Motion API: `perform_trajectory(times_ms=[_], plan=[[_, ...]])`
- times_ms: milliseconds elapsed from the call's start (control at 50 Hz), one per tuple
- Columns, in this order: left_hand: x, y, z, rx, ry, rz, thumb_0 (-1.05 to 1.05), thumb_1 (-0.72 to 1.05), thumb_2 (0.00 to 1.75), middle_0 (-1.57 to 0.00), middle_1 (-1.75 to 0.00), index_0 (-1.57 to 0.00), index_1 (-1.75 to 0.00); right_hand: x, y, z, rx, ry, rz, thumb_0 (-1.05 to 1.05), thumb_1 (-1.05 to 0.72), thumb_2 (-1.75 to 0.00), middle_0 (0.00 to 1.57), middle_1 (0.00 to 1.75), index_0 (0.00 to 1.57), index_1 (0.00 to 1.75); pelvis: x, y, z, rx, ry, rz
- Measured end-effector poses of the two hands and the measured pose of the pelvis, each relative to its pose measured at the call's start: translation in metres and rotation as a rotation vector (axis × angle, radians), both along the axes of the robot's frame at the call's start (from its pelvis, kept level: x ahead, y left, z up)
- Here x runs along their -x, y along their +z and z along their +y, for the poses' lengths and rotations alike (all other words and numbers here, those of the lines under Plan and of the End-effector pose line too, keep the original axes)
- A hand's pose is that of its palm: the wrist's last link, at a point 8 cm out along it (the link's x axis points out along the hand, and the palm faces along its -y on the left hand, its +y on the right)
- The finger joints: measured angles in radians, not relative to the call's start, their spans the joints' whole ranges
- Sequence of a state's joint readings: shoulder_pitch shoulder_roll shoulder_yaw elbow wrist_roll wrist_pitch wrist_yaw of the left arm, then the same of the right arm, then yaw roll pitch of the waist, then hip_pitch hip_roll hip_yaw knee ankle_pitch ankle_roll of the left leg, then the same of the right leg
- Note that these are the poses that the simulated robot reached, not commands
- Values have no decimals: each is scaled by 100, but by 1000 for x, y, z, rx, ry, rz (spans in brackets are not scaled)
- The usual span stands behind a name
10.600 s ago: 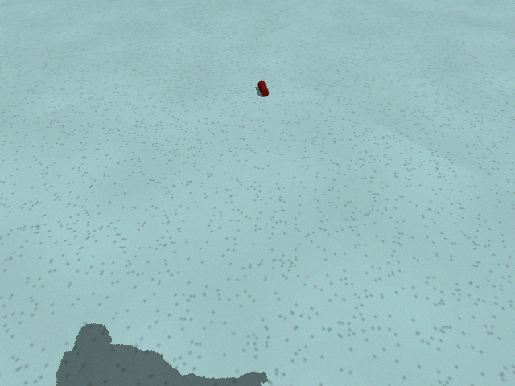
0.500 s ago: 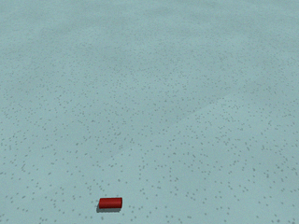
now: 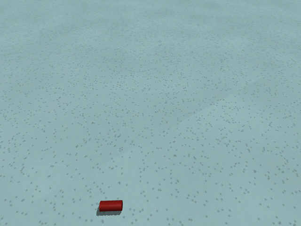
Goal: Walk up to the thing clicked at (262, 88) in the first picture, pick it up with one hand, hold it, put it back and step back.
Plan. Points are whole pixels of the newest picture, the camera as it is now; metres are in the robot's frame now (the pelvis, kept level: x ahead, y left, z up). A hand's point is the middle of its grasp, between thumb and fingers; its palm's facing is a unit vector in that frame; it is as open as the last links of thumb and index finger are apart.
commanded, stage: stand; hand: left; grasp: from above
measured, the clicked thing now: (111, 205) +0.40 +0.25 -0.75
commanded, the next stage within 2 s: rise first in 0.04 s
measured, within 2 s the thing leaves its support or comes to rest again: neither
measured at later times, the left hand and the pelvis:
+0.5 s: hand out of the picture +0.15 +0.26 -0.18, palm faces -0.08 -0.92 -0.39, open 11.0 cm; pelvis -0.01 +0.01 -0.03, yaw -1 degrees
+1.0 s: hand out of the picture +0.11 +0.27 -0.26, palm faces -0.26 -0.82 -0.52, open 14.2 cm; pelvis -0.03 +0.02 -0.13, yaw +0 degrees
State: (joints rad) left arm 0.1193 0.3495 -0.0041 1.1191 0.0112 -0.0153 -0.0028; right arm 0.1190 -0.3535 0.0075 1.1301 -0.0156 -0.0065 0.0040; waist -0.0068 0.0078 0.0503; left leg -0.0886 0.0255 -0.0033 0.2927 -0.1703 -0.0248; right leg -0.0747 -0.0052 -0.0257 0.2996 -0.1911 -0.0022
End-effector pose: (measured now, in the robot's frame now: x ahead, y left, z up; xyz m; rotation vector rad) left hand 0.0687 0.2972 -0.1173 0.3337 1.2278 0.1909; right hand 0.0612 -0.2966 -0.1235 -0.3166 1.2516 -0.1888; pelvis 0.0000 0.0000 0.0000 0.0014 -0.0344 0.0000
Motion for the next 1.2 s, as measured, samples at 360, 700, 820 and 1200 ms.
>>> perform_trajectory(times_ms=[360, 700, 820, 1200], plan=[[-63, -14, 0, 10, -41, -125, 1, 57, 92, -17, -65, -17, -63, -12, -8, 33, -46, -9, -168, 0, -92, -91, 20, 29, 20, 30, 17, -19, 4, 2, 1, 136], [-57, -60, 9, -87, -161, -99, 0, -42, 97, -9, -105, -9, -104, -48, -39, 60, -56, 30, -337, 1, -90, -90, 20, 29, 20, 30, 17, -72, 20, 21, -8, 279], [-50, -76, 10, -115, -213, -96, 0, -52, 98, -9, -106, -9, -105, -69, -53, 66, -54, 67, -392, 1, -91, -90, 20, 29, 20, 30, 19, -93, 22, 30, -6, 331], [-96, -180, 18, -312, -542, -155, 0, -54, 96, -10, -107, -10, -106, -84, -162, 60, -55, 163, -440, 1, -91, -90, 20, 30, 21, 30, 47, -200, 17, 34, -3, 536]])
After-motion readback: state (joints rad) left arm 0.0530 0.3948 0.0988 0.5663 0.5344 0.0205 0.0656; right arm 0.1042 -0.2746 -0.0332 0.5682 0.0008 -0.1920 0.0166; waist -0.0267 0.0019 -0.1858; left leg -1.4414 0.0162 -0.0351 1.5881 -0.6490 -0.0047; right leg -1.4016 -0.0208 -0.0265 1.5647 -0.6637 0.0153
